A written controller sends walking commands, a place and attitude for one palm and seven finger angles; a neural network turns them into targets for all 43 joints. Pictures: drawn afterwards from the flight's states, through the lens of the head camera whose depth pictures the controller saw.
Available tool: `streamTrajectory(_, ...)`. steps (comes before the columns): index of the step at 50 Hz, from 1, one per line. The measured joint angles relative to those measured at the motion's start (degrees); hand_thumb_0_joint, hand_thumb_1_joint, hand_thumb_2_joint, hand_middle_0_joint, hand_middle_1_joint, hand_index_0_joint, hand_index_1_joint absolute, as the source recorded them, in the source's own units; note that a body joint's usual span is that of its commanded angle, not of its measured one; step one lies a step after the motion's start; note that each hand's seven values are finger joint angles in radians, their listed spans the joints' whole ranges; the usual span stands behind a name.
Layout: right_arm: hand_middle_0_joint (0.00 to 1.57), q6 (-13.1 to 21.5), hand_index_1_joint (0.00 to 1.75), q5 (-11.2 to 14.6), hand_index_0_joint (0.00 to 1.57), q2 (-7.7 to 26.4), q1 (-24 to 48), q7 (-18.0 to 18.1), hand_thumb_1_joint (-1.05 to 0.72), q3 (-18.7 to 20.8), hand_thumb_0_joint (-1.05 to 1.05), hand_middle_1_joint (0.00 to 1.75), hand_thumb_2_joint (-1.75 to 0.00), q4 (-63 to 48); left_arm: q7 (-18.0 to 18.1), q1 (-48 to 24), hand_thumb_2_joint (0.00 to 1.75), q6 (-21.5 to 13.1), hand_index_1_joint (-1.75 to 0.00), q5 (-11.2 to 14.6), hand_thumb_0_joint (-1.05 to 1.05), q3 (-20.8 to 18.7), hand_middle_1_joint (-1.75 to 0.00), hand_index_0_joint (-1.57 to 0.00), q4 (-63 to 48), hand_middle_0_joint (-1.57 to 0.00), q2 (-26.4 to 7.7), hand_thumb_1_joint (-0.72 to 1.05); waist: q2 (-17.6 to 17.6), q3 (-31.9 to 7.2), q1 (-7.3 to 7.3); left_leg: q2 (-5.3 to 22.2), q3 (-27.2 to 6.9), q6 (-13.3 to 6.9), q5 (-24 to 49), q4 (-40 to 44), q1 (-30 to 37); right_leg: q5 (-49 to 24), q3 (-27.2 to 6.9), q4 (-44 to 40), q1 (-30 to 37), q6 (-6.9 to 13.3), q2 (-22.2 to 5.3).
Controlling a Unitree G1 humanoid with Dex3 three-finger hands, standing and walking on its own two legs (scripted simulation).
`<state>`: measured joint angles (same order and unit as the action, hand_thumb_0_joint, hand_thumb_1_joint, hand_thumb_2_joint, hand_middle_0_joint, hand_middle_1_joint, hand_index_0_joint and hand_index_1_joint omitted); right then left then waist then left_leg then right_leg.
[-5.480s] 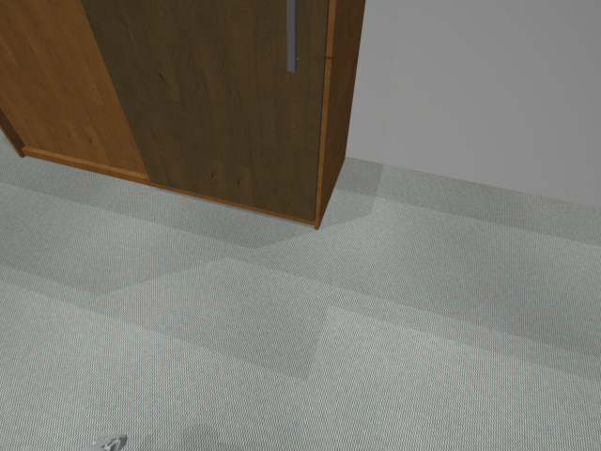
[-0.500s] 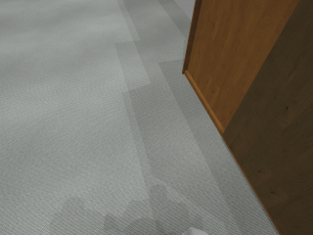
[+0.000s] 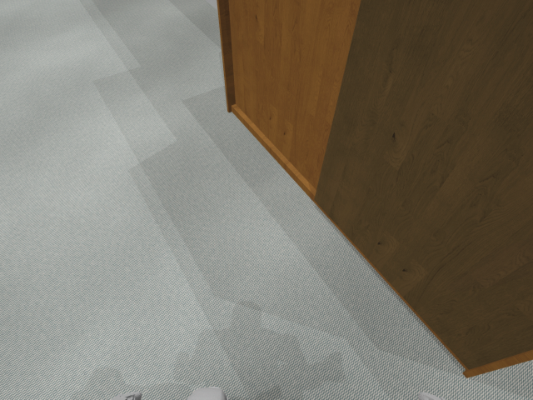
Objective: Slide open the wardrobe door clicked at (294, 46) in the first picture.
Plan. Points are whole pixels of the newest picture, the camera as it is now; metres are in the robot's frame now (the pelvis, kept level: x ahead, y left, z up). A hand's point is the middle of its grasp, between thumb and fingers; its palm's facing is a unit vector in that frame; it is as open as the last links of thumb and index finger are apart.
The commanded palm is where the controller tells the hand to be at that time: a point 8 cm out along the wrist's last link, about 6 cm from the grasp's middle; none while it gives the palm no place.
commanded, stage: turn to face it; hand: right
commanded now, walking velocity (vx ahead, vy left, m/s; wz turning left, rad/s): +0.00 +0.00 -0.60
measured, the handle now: out of the picture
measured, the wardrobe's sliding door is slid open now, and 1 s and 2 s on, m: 0.00 0.00 0.00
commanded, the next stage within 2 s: take the last steps up to it in 1.32 s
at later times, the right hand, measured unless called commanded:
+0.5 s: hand out of the picture -0.03 -0.23 -0.19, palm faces +0.35 +0.90 -0.24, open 7.4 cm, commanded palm none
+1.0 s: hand out of the picture +0.02 -0.24 -0.14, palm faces +0.56 +0.78 -0.29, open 7.4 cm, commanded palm none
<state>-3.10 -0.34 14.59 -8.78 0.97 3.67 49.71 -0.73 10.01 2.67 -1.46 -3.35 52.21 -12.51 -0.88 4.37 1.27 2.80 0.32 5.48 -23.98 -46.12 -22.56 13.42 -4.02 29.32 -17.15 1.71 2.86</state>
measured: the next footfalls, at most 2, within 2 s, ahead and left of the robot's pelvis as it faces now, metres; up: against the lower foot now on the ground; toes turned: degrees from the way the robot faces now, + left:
left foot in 0.06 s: +0.04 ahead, +0.13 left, +0.00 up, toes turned -1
right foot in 0.48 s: +0.00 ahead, -0.13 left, +0.00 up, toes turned -26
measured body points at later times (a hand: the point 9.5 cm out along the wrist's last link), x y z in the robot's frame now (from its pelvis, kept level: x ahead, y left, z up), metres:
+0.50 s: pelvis +0.00 -0.01 -0.02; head +0.04 -0.05 +0.43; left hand +0.19 +0.21 -0.14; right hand -0.04 -0.28 -0.17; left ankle +0.00 +0.13 -0.73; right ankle -0.03 -0.11 -0.74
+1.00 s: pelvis +0.01 +0.01 -0.01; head +0.05 +0.01 +0.44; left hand +0.20 +0.19 -0.16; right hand -0.01 -0.28 -0.12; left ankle +0.08 +0.10 -0.74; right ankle -0.03 -0.11 -0.73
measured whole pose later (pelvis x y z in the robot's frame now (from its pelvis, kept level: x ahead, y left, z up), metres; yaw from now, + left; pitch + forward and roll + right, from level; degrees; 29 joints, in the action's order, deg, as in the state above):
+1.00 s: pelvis +0.01 +0.01 -0.01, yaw -36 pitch +1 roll +0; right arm -1.2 -0.5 12.4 -6.1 1.3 2.0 47.0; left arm -0.6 12.4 3.5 -0.9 -4.6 52.8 -13.6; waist -2.5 4.0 2.3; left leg 0.9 1.4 2.3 -17.2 -32.0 -15.9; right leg 18.1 -8.6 36.6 -20.8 -0.4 4.8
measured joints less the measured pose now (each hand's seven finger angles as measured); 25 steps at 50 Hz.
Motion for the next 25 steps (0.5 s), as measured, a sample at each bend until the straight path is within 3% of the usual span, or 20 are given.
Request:
streamTrajectory(3,0.19,1.05,0.3,0.17,0.2,-0.93,0.3,0.03,-0.91,-0.79,0.01,0.3,-0.9,-1.32,-0.04,1.06,0.89,0.49,-0.3,0.26,0.0,-0.56,-0.3,-0.2,0.29,-0.2,-0.41,0.91,-0.73,-0.62,0.43,-1.06,0.63,-0.72,5.38,11.7,5.3,1.07,-1.98,2.86,-1.72,-1.09,1.13)
streamTrajectory(4,0.2,1.63,0.3,-0.08,0.2,-1.52,0.33,0.17,-0.91,-1.0,0.01,0.3,-0.9,-1.55,-0.08,1.24,0.89,0.64,-0.3,0.48,0.01,-0.86,-0.3,-0.2,0.41,-0.2,-0.83,0.91,-1.51,-0.67,0.35,-1.42,1.36,-3.11,6.45,13.18,6.0,2.15,-2.41,5.29,-2.87,-1.41,1.02)
streamTrajectory(6,0.2,2.09,0.3,-0.4,0.2,-2.7,0.14,0.23,-0.91,-1.76,0.01,0.3,-0.9,-1.93,-0.03,1.56,0.89,1.15,-0.3,0.34,0.01,-1.52,-0.3,-0.2,0.74,-0.2,-1.62,0.91,-2.52,-0.65,0.66,-0.89,3.25,-5.64,5.64,12.24,6.35,10.4,-1.47,15.37,-6.33,-2.41,1.09)
streamTrajectory(9,0.2,2.17,0.3,-0.48,0.2,-3.97,-1.01,0.39,-0.9,-2.26,0.01,0.3,-0.9,-2.02,-0.39,1.67,0.9,1.88,-0.3,0.01,0.01,-2.07,-0.3,-0.2,1.25,-0.2,-2.47,0.91,-2.26,-0.68,0.68,0.76,5.17,-6.09,5.44,13.78,8.4,11.92,1.61,30.88,-10.68,-3.8,0.03)
streamTrajectory(12,0.2,2.26,0.3,-0.63,0.2,-4.58,-1.88,0.45,-0.9,-2.6,0.01,0.3,-0.9,-1.44,-0.78,1.36,0.9,2.09,-0.3,0.01,0.01,-2.16,-0.3,-0.2,1.43,-0.2,-2.98,0.91,-1.66,-0.2,0.9,2.11,7.17,-5.82,5.95,15.49,10.24,9.86,3.59,36.34,-11.96,-5.27,-2.38)
streamTrajectory(17,0.2,2.1,0.3,-1.0,0.21,-4.31,-3.1,0.24,-0.9,-2.72,0.01,0.3,-0.9,-0.45,-1.02,-0.05,0.9,2.62,-0.3,0.21,0.01,-1.77,-0.3,-0.2,1.72,-0.19,-2.99,0.91,0.16,0.78,0.26,4.53,10.55,-5.01,5.46,15.78,11.54,10.65,6.02,28.92,-9.33,-6.22,-5.12)
streamTrajectory(22,0.2,1.53,0.3,-1.15,0.21,-2.19,-4.27,-0.01,-0.9,-1.83,0.01,0.3,-0.9,0.63,-1.11,-2.27,0.9,1.88,-0.3,0.49,0.01,-0.87,-0.3,-0.19,0.81,-0.19,-2.58,0.91,2.13,1.82,-1.31,6.91,13.75,-3.23,3.38,12.5,10.9,9.77,9.2,13.98,-3.53,-5.14,-5.44)
streamTrajectory(23,0.2,1.36,0.3,-1.02,0.21,-1.57,-4.67,-0.05,-0.9,-1.52,0.01,0.3,-0.9,0.85,-1.14,-2.52,0.9,1.49,-0.3,0.48,0.01,-0.69,-0.3,-0.19,0.36,-0.19,-2.52,0.91,2.51,1.78,-1.48,7.48,14.37,-2.67,2.51,10.97,10.46,7.34,9.9,9.64,-1.74,-4.75,-5.21)
streamTrajectory(25,0.2,0.67,0.3,-0.54,0.21,0.08,-5.2,-0.2,-0.9,-0.65,0.01,0.3,-0.9,1.41,-1.16,-3.21,0.9,0.25,-0.3,0.31,0.01,-0.51,-0.3,-0.2,-0.53,-0.19,-2.11,0.91,4.11,1.81,-1.84,8.81,12.95,-1.41,-1.78,3.48,7.28,3.5,10.37,6.74,-0.9,-1.3,-4.01)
